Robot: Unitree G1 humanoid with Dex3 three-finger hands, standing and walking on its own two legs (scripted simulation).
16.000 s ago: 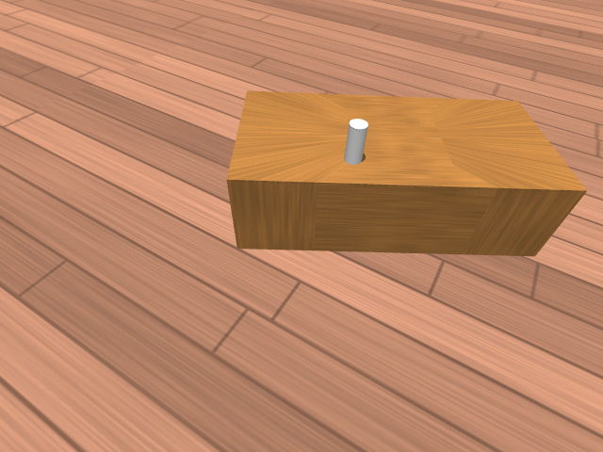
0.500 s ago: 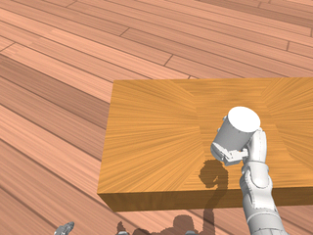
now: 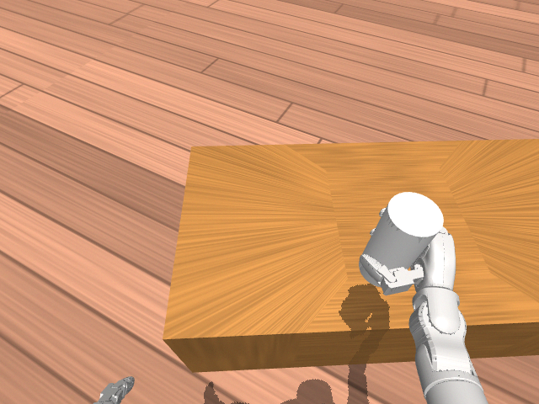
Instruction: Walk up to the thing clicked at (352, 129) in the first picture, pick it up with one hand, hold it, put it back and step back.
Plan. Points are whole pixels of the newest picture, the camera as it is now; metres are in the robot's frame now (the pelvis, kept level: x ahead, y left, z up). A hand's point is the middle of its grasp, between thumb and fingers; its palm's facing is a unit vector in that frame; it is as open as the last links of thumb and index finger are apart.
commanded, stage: hold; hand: right
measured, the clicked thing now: (395, 244) +0.34 -0.17 +0.06
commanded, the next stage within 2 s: none
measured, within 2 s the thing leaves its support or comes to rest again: neither
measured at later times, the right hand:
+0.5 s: hand (385, 252) +0.33 -0.16 +0.05, palm faces +0.18 +0.98 +0.00, open 9.7 cm
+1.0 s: hand (389, 254) +0.33 -0.16 +0.05, palm faces +0.18 +0.98 +0.00, open 9.7 cm
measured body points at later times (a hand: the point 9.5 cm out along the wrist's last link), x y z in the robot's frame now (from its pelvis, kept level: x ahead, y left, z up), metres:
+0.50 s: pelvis +0.01 +0.01 +0.00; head +0.05 +0.00 +0.45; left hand +0.13 +0.25 -0.11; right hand +0.32 -0.21 +0.05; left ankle +0.01 +0.15 -0.70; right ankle +0.01 -0.12 -0.70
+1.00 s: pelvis +0.00 +0.01 +0.00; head +0.05 +0.00 +0.45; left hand +0.13 +0.25 -0.11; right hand +0.31 -0.22 +0.05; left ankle +0.01 +0.15 -0.70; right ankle +0.01 -0.12 -0.70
